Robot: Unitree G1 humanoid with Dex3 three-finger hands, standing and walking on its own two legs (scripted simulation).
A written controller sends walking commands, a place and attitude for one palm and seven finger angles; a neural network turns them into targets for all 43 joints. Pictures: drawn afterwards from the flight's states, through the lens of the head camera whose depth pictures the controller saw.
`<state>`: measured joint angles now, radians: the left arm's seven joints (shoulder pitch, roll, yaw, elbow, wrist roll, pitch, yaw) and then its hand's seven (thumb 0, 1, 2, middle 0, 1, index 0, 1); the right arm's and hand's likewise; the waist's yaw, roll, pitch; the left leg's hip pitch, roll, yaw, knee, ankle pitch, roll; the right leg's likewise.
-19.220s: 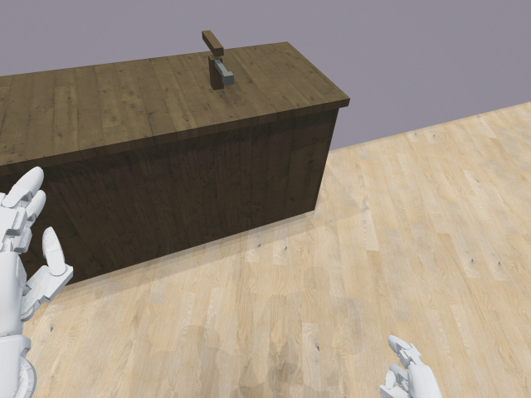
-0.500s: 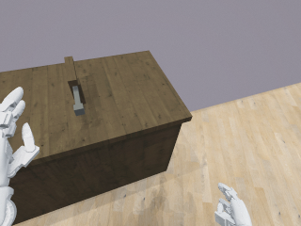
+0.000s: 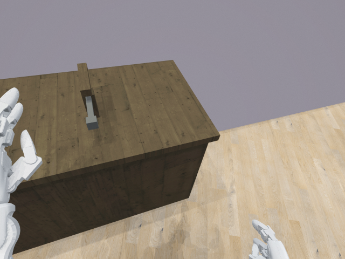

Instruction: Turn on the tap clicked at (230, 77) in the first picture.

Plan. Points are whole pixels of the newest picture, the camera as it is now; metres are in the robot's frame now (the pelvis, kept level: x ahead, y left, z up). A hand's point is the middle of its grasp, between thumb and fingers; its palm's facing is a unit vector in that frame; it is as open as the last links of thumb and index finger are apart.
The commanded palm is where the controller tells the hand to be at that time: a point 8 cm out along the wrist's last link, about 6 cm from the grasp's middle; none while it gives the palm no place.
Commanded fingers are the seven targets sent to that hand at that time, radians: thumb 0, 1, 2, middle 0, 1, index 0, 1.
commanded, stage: come to a stop and stand still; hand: left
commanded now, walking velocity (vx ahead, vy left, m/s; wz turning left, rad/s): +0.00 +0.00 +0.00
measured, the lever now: (92, 122) +0.43 +0.28 +0.02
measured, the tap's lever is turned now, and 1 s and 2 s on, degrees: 0 0 0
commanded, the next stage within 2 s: look again from close up in 0.38 s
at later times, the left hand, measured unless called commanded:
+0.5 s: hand (46, 161) +0.22 +0.25 +0.16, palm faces +0.38 -0.87 -0.32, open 7.4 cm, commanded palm +0.17 +0.29 +0.18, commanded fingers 0.00 0.90 0.90 -0.20 -0.30 -0.20 -0.30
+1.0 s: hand (43, 161) +0.22 +0.26 +0.16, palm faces +0.38 -0.86 -0.35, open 7.4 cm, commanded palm +0.17 +0.29 +0.18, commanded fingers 0.00 0.90 0.90 -0.20 -0.30 -0.20 -0.30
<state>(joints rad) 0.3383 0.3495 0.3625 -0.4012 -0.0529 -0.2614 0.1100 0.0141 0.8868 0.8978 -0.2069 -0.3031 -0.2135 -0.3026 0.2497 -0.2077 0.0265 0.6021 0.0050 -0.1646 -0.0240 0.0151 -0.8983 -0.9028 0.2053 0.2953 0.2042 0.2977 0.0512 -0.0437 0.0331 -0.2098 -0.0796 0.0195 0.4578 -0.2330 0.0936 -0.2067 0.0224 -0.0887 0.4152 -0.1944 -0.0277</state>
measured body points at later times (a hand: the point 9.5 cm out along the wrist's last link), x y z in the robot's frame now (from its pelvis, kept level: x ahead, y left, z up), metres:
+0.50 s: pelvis +0.00 +0.01 +0.00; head +0.01 +0.03 +0.45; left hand +0.20 +0.30 +0.18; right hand +0.18 -0.21 -0.07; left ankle +0.01 +0.05 -0.74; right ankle +0.02 -0.10 -0.74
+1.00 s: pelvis +0.00 +0.01 +0.00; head +0.02 +0.03 +0.45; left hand +0.20 +0.30 +0.17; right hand +0.18 -0.21 -0.07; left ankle +0.01 +0.05 -0.74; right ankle +0.02 -0.10 -0.74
